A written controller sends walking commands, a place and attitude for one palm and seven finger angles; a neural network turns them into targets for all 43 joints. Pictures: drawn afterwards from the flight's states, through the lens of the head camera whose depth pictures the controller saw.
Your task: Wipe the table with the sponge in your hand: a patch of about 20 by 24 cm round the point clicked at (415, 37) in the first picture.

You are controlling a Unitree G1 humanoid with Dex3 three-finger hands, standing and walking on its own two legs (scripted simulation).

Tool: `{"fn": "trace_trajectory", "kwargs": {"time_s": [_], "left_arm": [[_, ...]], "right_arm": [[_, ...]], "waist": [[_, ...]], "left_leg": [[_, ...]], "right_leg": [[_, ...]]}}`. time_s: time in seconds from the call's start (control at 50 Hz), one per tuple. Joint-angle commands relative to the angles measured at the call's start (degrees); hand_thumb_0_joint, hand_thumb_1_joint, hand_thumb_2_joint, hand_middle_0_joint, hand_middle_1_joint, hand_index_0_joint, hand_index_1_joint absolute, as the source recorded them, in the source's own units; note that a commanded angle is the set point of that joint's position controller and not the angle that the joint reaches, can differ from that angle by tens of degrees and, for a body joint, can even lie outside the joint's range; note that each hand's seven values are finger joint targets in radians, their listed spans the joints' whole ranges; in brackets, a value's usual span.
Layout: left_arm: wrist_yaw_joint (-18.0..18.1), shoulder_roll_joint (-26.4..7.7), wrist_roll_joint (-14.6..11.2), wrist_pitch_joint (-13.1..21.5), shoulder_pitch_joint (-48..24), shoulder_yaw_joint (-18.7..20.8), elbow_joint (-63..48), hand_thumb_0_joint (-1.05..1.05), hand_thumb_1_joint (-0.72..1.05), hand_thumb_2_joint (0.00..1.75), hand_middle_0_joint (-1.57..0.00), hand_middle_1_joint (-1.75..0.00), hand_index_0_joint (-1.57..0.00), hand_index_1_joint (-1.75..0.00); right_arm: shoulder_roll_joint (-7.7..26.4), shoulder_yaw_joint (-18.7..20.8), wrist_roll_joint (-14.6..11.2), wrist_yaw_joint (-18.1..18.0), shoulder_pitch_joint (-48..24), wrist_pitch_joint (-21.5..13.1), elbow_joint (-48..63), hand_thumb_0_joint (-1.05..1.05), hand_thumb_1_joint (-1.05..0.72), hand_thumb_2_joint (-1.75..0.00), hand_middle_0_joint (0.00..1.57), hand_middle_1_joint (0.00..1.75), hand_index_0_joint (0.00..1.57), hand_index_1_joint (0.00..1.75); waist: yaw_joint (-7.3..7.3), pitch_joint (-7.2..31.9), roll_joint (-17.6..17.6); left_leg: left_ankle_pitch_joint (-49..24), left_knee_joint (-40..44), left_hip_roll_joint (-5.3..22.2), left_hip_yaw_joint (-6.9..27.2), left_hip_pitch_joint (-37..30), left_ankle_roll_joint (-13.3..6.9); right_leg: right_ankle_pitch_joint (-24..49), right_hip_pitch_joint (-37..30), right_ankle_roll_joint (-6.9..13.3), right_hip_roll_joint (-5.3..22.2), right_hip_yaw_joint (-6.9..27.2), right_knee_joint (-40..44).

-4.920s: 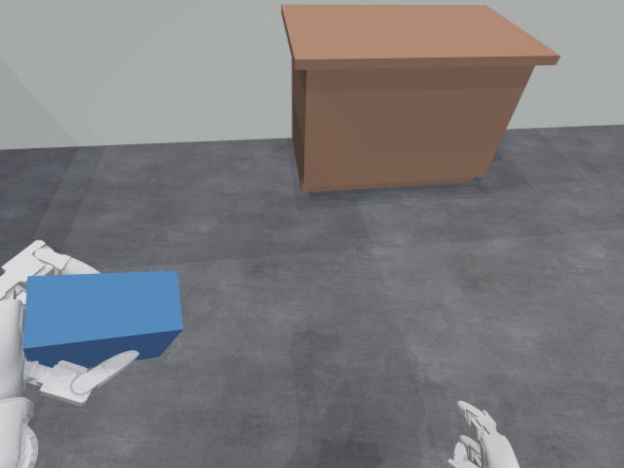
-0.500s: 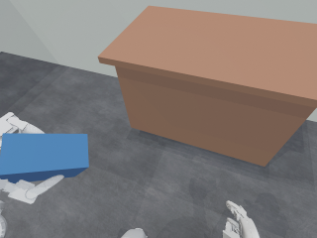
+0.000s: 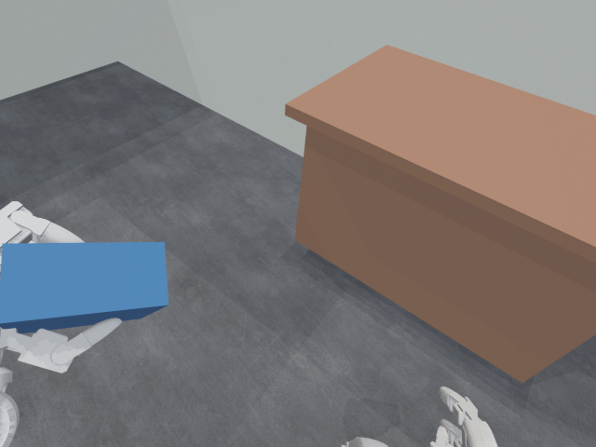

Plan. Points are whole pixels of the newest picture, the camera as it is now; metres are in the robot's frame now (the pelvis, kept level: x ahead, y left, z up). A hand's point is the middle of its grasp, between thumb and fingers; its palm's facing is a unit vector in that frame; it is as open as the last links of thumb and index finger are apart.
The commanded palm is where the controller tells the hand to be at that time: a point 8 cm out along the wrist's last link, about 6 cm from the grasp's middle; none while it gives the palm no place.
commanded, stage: walk to a spot facing it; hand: left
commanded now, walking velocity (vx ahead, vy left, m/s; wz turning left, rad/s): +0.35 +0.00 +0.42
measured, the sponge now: (108, 287) +0.23 +0.21 +0.17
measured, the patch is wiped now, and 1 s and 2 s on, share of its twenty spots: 0.00 0.00 0.00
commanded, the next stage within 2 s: turn to face it in 1.10 s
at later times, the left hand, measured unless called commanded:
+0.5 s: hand (12, 325) +0.18 +0.26 +0.18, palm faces +0.60 -0.68 -0.42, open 10.2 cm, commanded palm +0.12 +0.29 +0.18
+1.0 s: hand (66, 252) +0.26 +0.27 +0.17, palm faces +0.65 -0.59 -0.47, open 10.2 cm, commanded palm +0.19 +0.29 +0.18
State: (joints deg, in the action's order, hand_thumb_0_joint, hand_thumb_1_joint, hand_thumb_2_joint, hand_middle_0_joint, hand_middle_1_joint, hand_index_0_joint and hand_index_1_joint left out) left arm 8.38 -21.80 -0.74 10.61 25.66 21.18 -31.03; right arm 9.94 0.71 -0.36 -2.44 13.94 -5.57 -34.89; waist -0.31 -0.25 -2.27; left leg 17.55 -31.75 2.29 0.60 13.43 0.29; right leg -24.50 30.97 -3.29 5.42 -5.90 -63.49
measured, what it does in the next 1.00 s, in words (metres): walks ahead, turning left: right foot, then left foot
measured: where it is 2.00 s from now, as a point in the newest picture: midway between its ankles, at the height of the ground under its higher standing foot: outside the picture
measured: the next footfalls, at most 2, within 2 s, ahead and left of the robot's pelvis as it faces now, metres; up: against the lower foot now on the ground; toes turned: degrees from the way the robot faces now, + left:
right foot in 0.18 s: +0.10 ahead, -0.14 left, +0.00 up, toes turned -2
left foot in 0.54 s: +0.08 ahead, +0.13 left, +0.00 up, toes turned +23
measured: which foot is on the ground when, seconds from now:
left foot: down 0.00-0.20, up 0.22-0.52, down 0.54-0.86, up 0.88-1.00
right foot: up 0.00-0.16, down 0.18-0.52, up 0.54-0.84, down 0.86-1.00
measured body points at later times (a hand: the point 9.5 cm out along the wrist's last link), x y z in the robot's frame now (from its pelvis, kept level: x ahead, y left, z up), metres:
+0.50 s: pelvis +0.03 -0.02 +0.00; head +0.05 -0.01 +0.45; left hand +0.14 +0.30 +0.21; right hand +0.25 -0.25 -0.07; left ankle +0.04 +0.12 -0.71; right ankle +0.06 -0.14 -0.73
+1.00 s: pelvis +0.14 -0.03 +0.00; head +0.18 -0.05 +0.44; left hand +0.22 +0.29 +0.19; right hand +0.37 -0.18 -0.12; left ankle +0.07 +0.08 -0.64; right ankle +0.21 -0.11 -0.73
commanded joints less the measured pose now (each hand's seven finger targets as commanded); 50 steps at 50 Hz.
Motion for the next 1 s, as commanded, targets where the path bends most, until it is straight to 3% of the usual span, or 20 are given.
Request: {"fn": "trace_trajectory", "kwargs": {"time_s": [0.0,0.12,0.14,0.18,0.2,0.24,0.3,0.4,0.46,0.48,0.5,0.52,0.56,0.66,0.8,0.82,0.84,0.88,0.94,0.98], "left_arm": [[0.4,-6.4,-1.0,4.8,-3.9,2.9,-14.1,0.00,0.10,1.30,-1.20,-1.60,-1.20,-1.60],[0.3,-6.0,-0.7,2.9,-7.6,2.5,-6.5,0.00,0.10,1.30,-1.20,-1.60,-1.20,-1.60],[0.4,-6.6,-0.2,2.5,-8.5,2.5,-5.8,0.00,0.10,1.30,-1.20,-1.60,-1.20,-1.60],[0.7,-11.7,-0.6,1.9,-10.4,5.3,-6.8,0.00,0.10,1.30,-1.20,-1.60,-1.20,-1.60],[1.2,-13.1,-0.7,2.7,-13.0,6.6,-9.8,0.00,0.10,1.30,-1.20,-1.60,-1.20,-1.60],[0.3,-11.5,-0.9,3.3,-6.3,6.3,-8.0,0.00,0.10,1.30,-1.20,-1.60,-1.20,-1.60],[0.6,-11.4,-1.0,3.4,-6.2,7.0,-11.2,0.00,0.10,1.30,-1.20,-1.60,-1.20,-1.60],[2.7,-9.9,-1.4,2.9,-1.7,7.0,-12.2,0.00,0.10,1.30,-1.20,-1.60,-1.20,-1.60],[3.8,-7.7,-1.6,2.7,-3.8,4.9,-13.0,0.00,0.10,1.30,-1.20,-1.60,-1.20,-1.60],[3.7,-7.6,-1.6,3.2,-6.1,4.3,-14.8,0.00,0.10,1.30,-1.20,-1.60,-1.20,-1.60],[3.6,-6.8,-1.4,4.2,-7.5,3.7,-16.2,0.00,0.10,1.30,-1.20,-1.60,-1.20,-1.60],[3.8,-7.5,-0.6,5.4,-8.2,3.9,-16.5,0.00,0.10,1.30,-1.20,-1.60,-1.20,-1.60],[2.3,-12.0,0.3,6.0,-7.2,7.6,-12.1,0.00,0.10,1.30,-1.20,-1.60,-1.20,-1.60],[1.7,-8.2,-0.2,6.1,-3.2,4.7,-19.5,0.00,0.10,1.30,-1.20,-1.60,-1.20,-1.60],[1.5,-8.0,-0.6,3.7,-3.8,5.5,-5.4,0.00,0.10,1.30,-1.20,-1.60,-1.20,-1.60],[1.5,-9.3,-0.1,3.4,-5.5,5.9,-5.3,0.00,0.10,1.30,-1.20,-1.60,-1.20,-1.60],[1.7,-12.5,0.0,3.0,-6.1,7.9,-4.9,0.00,0.10,1.30,-1.20,-1.60,-1.20,-1.60],[1.2,-12.4,-1.4,3.5,-6.0,8.6,-4.3,0.00,0.10,1.30,-1.20,-1.60,-1.20,-1.60],[0.8,-10.5,-1.0,4.9,-2.4,7.7,-8.0,0.00,0.10,1.30,-1.20,-1.60,-1.20,-1.60],[1.4,-11.0,-0.8,5.1,-2.2,8.1,-11.5,0.00,0.10,1.30,-1.20,-1.60,-1.20,-1.60]], "right_arm": [[8.9,2.4,-0.1,-0.3,-5.5,-4.5,7.2,0.00,-0.90,-0.90,0.20,0.30,0.20,0.30],[8.3,1.2,0.5,-1.3,-7.4,-3.8,5.9,0.00,-0.90,-0.90,0.20,0.30,0.20,0.30],[7.6,0.9,0.5,-1.3,-7.6,-3.4,5.7,0.00,-0.90,-0.90,0.20,0.30,0.20,0.30],[6.2,0.9,0.4,-1.4,-9.6,-2.9,7.1,0.00,-0.90,-0.90,0.20,0.30,0.20,0.30],[8.1,1.9,1.2,-1.0,-9.9,-3.2,7.2,0.00,-0.90,-0.90,0.20,0.30,0.20,0.30],[7.4,1.3,1.3,-0.9,-9.4,-1.4,6.2,0.00,-0.90,-0.90,0.20,0.30,0.20,0.30],[7.2,1.3,0.8,-1.5,-10.3,-0.6,7.3,0.00,-0.90,-0.90,0.20,0.30,0.20,0.30],[6.5,1.9,1.2,-1.8,-8.3,-1.3,9.6,0.00,-0.90,-0.90,0.20,0.30,0.20,0.30],[7.2,2.5,0.7,-2.2,-5.1,-1.5,10.0,0.00,-0.90,-0.90,0.20,0.30,0.20,0.30],[8.0,2.9,0.3,-2.6,-3.9,-1.6,10.3,0.00,-0.90,-0.90,0.20,0.30,0.20,0.30],[10.0,3.6,0.1,-2.6,-4.3,-1.6,10.6,0.00,-0.90,-0.90,0.20,0.30,0.20,0.30],[9.8,3.2,-0.1,-1.9,-5.1,-2.0,10.7,0.00,-0.90,-0.90,0.20,0.30,0.20,0.30],[9.1,3.9,-0.5,-1.0,-5.8,-2.7,8.6,0.00,-0.90,-0.90,0.20,0.30,0.20,0.30],[7.9,2.7,-0.3,-0.3,-6.1,-4.6,7.7,0.00,-0.90,-0.90,0.20,0.30,0.20,0.30],[6.9,1.5,0.0,-1.7,-7.1,-2.7,6.4,0.00,-0.90,-0.90,0.20,0.30,0.20,0.30],[5.9,1.5,-0.2,-1.7,-6.5,-2.0,6.3,0.00,-0.90,-0.90,0.20,0.30,0.20,0.30],[4.7,1.0,-0.1,-1.6,-7.5,-1.5,7.5,0.00,-0.90,-0.90,0.20,0.30,0.20,0.30],[6.8,1.7,-0.1,-0.8,-9.3,-1.7,7.2,0.00,-0.90,-0.90,0.20,0.30,0.20,0.30],[6.3,0.8,0.1,-0.6,-10.4,0.2,6.4,0.00,-0.90,-0.90,0.20,0.30,0.20,0.30],[6.7,1.2,0.4,-0.9,-10.6,0.2,7.3,0.00,-0.90,-0.90,0.20,0.30,0.20,0.30]], "waist": [[0.22,0.0,19.0],[1.69,0.4,13.9],[1.95,1.2,8.0],[2.72,1.8,-14.8],[1.84,2.6,-14.2],[1.48,-0.9,-6.5],[1.04,1.0,-7.2],[2.93,3.1,-7.8],[0.57,5.7,-4.5],[-0.44,6.3,2.3],[-1.32,6.0,18.4],[-0.67,5.1,26.2],[0.04,4.3,18.5],[0.78,3.9,18.3],[1.22,4.6,8.6],[1.36,6.0,-1.2],[1.93,6.2,-17.9],[1.86,3.2,-13.7],[1.26,1.7,-5.5],[0.97,2.9,-4.8]], "left_leg": [[-0.7,17.0,10.0,11.9,2.7,-10.5],[14.6,9.4,7.5,10.6,9.9,-7.9],[16.8,0.8,4.7,8.4,16.2,-6.2],[17.5,-33.8,-3.5,-0.5,29.8,-1.0],[12.1,-41.7,-1.2,3.1,29.2,-0.2],[5.0,-45.2,1.7,1.9,25.5,1.3],[3.6,-32.4,2.9,-2.1,18.5,1.7],[5.5,-8.6,0.5,-9.9,9.6,0.0],[1.1,4.0,-1.7,-12.0,0.0,-0.4],[-0.2,7.2,-0.3,-9.4,-7.5,-1.7],[-1.5,11.8,9.5,6.9,-14.6,-6.5],[-15.5,16.0,20.6,25.6,-18.3,-12.7],[-1.0,16.2,22.6,28.2,-12.1,-16.3],[-10.2,15.2,13.9,6.3,-5.1,-10.4],[1.1,0.9,9.4,-2.2,6.2,-5.2],[6.0,-13.6,5.5,-5.4,12.9,-3.7],[15.7,-31.6,-1.9,-7.3,26.2,-1.1],[10.1,-44.0,1.0,1.2,27.6,-0.3],[4.2,-43.8,3.6,-0.3,26.1,1.9],[4.0,-34.8,4.3,-2.1,22.7,1.9]], "right_leg": [[2.8,-2.0,-1.0,-1.1,-0.7,8.6],[1.7,-22.7,-0.9,-5.7,-4.6,34.3],[0.1,-29.2,0.8,-2.4,0.0,39.7],[-12.4,-31.3,11.3,22.4,34.2,53.3],[-16.9,-26.6,13.2,24.8,39.0,55.7],[-14.4,-17.6,11.3,19.5,24.1,54.3],[-2.8,-17.0,9.6,16.3,9.0,52.1],[2.1,-21.0,10.5,15.9,5.2,47.5],[1.8,-21.7,7.9,13.4,1.1,37.9],[3.2,-16.2,5.6,10.0,-1.6,27.2],[-0.7,-4.2,2.2,3.1,-5.5,11.0],[-12.6,6.8,1.2,-1.8,-3.0,-2.5],[-7.0,11.3,1.8,2.4,5.7,-7.7],[2.8,2.0,0.7,1.7,-0.1,7.6],[7.7,-25.4,1.1,-3.1,-5.3,35.8],[2.7,-30.3,4.4,4.5,5.3,41.2],[3.4,-35.7,11.1,18.4,28.8,48.0],[-4.8,-28.2,13.1,22.4,33.7,52.1],[10.2,-24.1,10.7,18.2,12.1,49.0],[17.4,-24.4,10.3,17.5,5.6,47.5]]}}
